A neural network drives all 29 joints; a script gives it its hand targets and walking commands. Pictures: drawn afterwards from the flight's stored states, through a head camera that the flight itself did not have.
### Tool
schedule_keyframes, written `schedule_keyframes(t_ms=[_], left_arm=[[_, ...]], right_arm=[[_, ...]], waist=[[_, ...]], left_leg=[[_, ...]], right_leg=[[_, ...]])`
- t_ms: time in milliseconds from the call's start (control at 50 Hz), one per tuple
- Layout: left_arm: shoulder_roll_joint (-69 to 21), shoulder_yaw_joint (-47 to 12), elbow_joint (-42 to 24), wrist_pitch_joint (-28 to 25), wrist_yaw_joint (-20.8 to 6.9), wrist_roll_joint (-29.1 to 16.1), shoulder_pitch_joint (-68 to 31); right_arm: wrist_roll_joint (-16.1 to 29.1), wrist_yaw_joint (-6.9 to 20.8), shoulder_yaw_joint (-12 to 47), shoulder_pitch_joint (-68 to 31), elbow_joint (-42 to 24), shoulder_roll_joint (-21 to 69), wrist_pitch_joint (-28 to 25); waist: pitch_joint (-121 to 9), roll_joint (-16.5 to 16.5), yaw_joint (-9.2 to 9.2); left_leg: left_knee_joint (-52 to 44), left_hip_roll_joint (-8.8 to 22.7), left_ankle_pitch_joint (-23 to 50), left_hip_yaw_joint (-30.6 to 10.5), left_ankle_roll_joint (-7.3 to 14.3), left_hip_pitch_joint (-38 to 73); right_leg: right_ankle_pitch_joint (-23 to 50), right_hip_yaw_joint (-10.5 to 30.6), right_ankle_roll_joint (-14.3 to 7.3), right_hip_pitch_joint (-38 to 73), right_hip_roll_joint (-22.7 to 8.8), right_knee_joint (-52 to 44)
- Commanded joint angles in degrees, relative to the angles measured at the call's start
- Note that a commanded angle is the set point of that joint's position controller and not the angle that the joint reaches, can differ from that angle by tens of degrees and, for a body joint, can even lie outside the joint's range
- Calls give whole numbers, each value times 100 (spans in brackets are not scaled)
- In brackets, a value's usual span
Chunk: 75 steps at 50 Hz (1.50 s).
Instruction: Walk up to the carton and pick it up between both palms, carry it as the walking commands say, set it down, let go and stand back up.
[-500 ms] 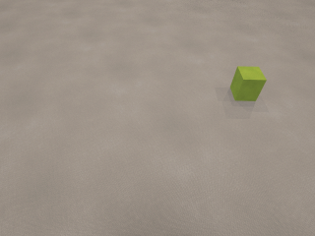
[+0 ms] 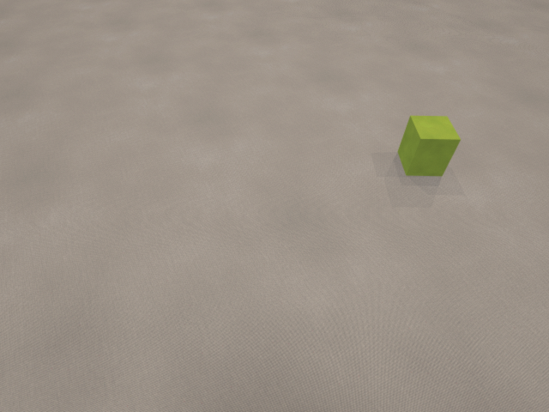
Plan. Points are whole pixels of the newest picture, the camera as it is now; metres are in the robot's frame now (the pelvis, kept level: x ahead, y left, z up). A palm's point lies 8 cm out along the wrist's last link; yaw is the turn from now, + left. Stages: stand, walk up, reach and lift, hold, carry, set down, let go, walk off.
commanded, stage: stand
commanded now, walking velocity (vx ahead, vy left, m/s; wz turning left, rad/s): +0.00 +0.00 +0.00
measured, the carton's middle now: (426, 146) +1.51 -0.80 -0.65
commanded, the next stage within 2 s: walk up in 0.20 s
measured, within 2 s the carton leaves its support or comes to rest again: neither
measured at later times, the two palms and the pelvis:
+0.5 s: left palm out of the picture +0.02 +0.22 -0.14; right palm out of the picture -0.04 -0.25 -0.13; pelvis -0.02 +0.00 +0.00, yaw -5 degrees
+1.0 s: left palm out of the picture +0.02 +0.08 -0.10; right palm out of the picture +0.17 -0.41 -0.12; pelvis +0.10 -0.15 +0.01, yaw -18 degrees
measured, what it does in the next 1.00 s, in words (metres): steps to the right, turning right: right foot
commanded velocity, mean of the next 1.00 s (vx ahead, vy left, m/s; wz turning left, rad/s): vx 0.31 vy -0.03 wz -0.28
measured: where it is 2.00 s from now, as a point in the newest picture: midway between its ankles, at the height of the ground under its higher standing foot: (367, 323)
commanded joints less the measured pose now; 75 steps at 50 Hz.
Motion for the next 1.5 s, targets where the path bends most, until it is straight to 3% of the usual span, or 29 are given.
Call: schedule_keyframes(t_ms=[0, 180, 300, 360, 380, 400, 420, 460, 520, 580, 620, 680, 720, 740, 760, 800, 820, 840, 880, 940, 1080, 1160, 1200, 1220, 1240, 1260, 1280, 1360, 1480], left_arm=[[354, 21, 53, -28, 41, 16, 473], [199, -29, 187, 21, 65, 15, 323], [314, -23, 327, -54, 49, -32, 225], [32, -78, 322, 14, 67, 16, 189], [359, 1, -182, 1, 85, -110, 9], [808, 209, -531, 161, -285, -59, -721], [759, 293, -1029, 240, -365, 184, -1477], [403, 226, -1404, 259, -673, 288, -2034], [300, 296, -862, 274, -716, 286, -362], [499, 337, -828, 260, -745, 96, 9], [505, 287, -907, 272, -722, -77, -5], [562, 289, -952, 149, -553, -14, -120], [718, 362, -473, -27, -394, -19, 802], [962, 367, -347, -157, -305, 53, 1338], [1164, 278, -481, -209, -288, 3, 1360], [1704, 370, -256, -286, -290, 3, 1738], [1374, 299, -325, -373, -303, 91, 1303], [1086, 226, -397, -407, -294, 134, 783], [965, 220, -507, -451, -263, 50, 507], [712, 86, -120, -560, -275, 17, 1362], [564, 66, 185, -540, -101, 78, 1962], [1062, 228, 244, -568, -42, 31, 1719], [1041, 257, 180, -533, -1, 43, 1632], [787, 197, 79, -536, -22, 23, 1492], [199, 62, 35, -489, -23, 17, 1826], [131, 158, 181, -439, -1, -152, 2022], [535, 232, -33, -458, -95, -18, 1443], [365, 232, -216, -360, -264, 68, 601], [247, 200, -304, 8, -388, 70, -199]], right_arm=[[3, -61, -17, 408, 50, -239, 37], [-34, -21, -33, 282, 244, -491, 2], [-21, -32, -18, 352, 288, -294, 16], [11, -74, 41, 430, 414, -181, 61], [118, -130, -6, 254, 68, -505, -25], [57, -339, -367, 1266, 189, -1990, 69], [81, -415, -503, 1207, 278, -2174, 85], [42, -446, -292, 886, 240, -1323, 3], [2, -352, -177, 220, 64, -1139, -177], [-179, -190, -295, -702, -417, -1548, -262], [-182, -60, -305, -676, -377, -1486, -328], [-197, 44, -356, -210, -182, -1593, -293], [-206, 112, -261, 267, 21, -1365, -190], [-257, 202, -134, 147, -179, -1062, -187], [-346, 220, 77, 55, -438, -435, -219], [-247, 413, -12, -1602, -1298, -705, -499], [-223, 478, -44, -1992, -1384, -960, -584], [-181, 514, -114, -1586, -1240, -1080, -558], [-166, 589, -223, -688, -844, -1136, -362], [-156, 559, -105, -897, -919, -764, -142], [20, 570, 13, -2708, -1485, -477, -204], [21, 414, -121, -1734, -1212, -684, -249], [-6, 328, -313, 36, -614, -1076, -317], [-74, 257, -364, 756, -380, -1318, -363], [-184, 213, -418, 1130, -344, -1730, -405], [-139, 215, -468, 1087, -226, -1806, -351], [-97, 244, -419, 781, -374, -1536, -369], [-10, 249, -78, -93, -327, -427, -542], [-2, 219, -4, 1134, 88, -596, -631]], waist=[[536, -65, 8], [338, 383, 65], [216, -181, -49], [624, 332, 12], [921, -145, -141], [118, 65, -826], [250, 1231, -839], [709, 570, -479], [-73, 980, 237], [-213, 1611, 677], [226, 2169, 471], [597, 1535, 413], [593, -814, 722], [717, -2157, 771], [775, -2738, 490], [869, -2424, 830], [1264, -1323, 753], [1068, -567, 450], [264, -411, 77], [-86, -395, 237], [744, -679, 813], [-82, -1145, 236], [-937, -757, -362], [-1433, -71, -575], [-1802, 954, -403], [-1806, 793, -462], [-1631, -86, -398], [218, 498, 189], [588, 799, 119]], left_leg=[[-455, 280, 75, -346, 84, 34], [-914, 415, -631, -584, 122, -554], [-634, 372, 128, -468, 133, 44], [-810, 344, -311, -452, 105, -352], [-418, 482, -49, -359, 132, -205], [-1170, 2082, -3992, -2194, 434, 1764], [-1906, 3253, -4884, -3288, 579, 1195], [-1723, 2975, -3676, -2684, 337, -39], [-1457, 2010, -2296, -853, -132, -573], [-1737, 1579, -2157, 364, -375, -1832], [-1955, 1487, -2804, 583, -147, -1971], [-1448, 1576, -3050, 585, 186, -1284], [1190, 1044, -2643, 1056, 200, -1324], [2976, 732, -2604, 980, 189, -2640], [4606, 480, -2377, 634, 96, -3824], [4840, 677, -1559, 69, -51, -4941], [4803, 956, -719, -44, -142, -4875], [4448, 1118, -212, 71, -188, -4473], [3990, 888, 337, 173, -159, -3648], [3624, 494, 550, 548, -198, -3429], [971, 253, 1070, 1110, -80, -2964], [205, -114, 715, 1114, 205, -782], [183, -50, 773, 949, 327, 1592], [172, 906, 360, -113, 478, 2936], [133, 2501, 540, -2132, 824, 3726], [-859, 2979, -498, -3232, 1323, 3436], [-1408, 2692, -941, -3437, 991, 2543], [-1519, 1575, 1453, -979, 625, 236], [-1495, 1489, 2466, -175, 304, 217]], right_leg=[[-792, 666, -263, -625, -472, -862], [-204, 340, -255, 172, -311, -392], [-109, 384, -243, -69, -379, -506], [-223, 406, -228, -179, -386, -506], [-157, 460, -312, -1008, -531, -151], [-3096, 159, -142, -3344, 139, 1866], [-1593, 77, 139, -3940, -138, 3725], [-472, 434, 195, -3682, -594, 4205], [77, 100, 229, -2599, -331, 5028], [164, -562, 216, -888, -392, 3652], [-332, -912, 210, -514, -461, 2670], [-1332, -1276, 144, -377, -379, 1493], [-1579, -1068, 40, 460, -137, -182], [-2144, 44, 37, 842, -744, -501], [-2431, 2246, -76, 630, -2001, -731], [-2579, 4501, -971, 800, -2519, -2546], [-2015, 4332, -987, 405, -2524, -2429], [-1502, 2952, -1056, 634, -2182, -2010], [-53, 1484, -683, 977, -1567, -1540], [2154, 587, -540, 1448, -1322, -1222], [2905, 338, -651, 1388, -1486, -1498], [5270, 76, -528, 1519, -1535, -200], [4317, -48, -402, 633, -1289, 1369], [1973, -129, -339, -628, -991, 2795], [-2416, -86, -323, -1808, -257, 4511], [-1783, 176, -276, -2320, -225, 5432], [-1198, 420, -361, -2166, -296, 5277], [-89, 102, -315, -1799, -821, 4723], [540, -347, 12, -2304, -708, 3602]])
